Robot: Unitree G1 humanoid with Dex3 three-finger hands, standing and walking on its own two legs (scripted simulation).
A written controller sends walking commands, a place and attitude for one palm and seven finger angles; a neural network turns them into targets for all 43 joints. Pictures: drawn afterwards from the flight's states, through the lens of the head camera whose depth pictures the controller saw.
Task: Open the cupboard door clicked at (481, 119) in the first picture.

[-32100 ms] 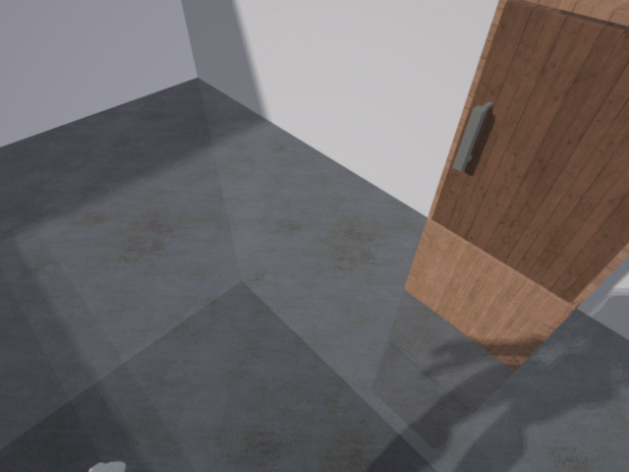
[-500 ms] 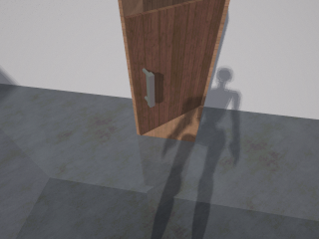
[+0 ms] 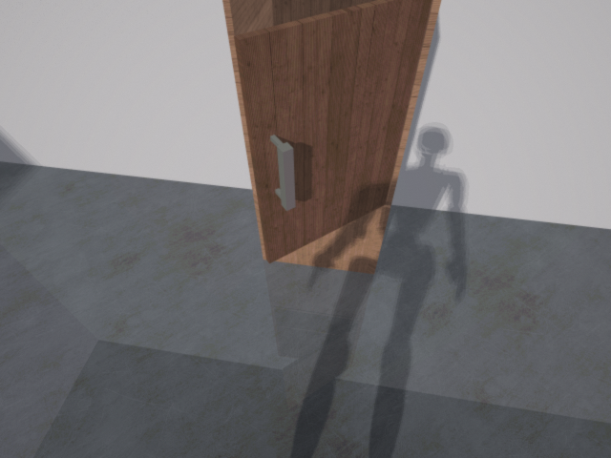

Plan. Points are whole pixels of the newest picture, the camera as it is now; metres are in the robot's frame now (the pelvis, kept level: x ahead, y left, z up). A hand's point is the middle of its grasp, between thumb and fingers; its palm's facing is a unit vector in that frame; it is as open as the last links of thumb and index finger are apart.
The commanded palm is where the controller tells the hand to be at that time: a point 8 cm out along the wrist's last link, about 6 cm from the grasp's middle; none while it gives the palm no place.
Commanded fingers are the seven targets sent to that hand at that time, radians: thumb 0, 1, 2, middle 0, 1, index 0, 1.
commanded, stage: walk to a spot facing it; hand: left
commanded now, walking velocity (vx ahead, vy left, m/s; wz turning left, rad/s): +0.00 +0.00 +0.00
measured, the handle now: (281, 173) +0.65 +0.09 -0.03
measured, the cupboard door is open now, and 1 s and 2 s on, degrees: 42 42 42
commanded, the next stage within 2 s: none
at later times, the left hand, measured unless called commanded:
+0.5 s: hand out of the picture +0.08 +0.16 -0.18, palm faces -0.15 -0.95 -0.28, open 7.4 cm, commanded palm none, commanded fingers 0.00 0.90 0.90 -0.20 -0.30 -0.20 -0.30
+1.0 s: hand (206, 452) +0.16 +0.17 -0.18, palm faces -0.40 -0.88 -0.25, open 7.4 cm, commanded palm none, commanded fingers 0.00 0.90 0.90 -0.20 -0.30 -0.20 -0.30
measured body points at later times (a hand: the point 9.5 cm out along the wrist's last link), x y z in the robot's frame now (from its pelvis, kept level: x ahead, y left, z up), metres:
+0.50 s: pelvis -0.01 -0.03 -0.03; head +0.04 -0.07 +0.42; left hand +0.09 +0.21 -0.16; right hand -0.01 -0.29 -0.19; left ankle -0.01 +0.11 -0.72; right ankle -0.01 -0.12 -0.75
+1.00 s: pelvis +0.01 +0.00 -0.01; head +0.06 -0.01 +0.43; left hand +0.19 +0.21 -0.16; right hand +0.00 -0.28 -0.13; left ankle +0.07 +0.12 -0.75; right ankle -0.04 -0.11 -0.70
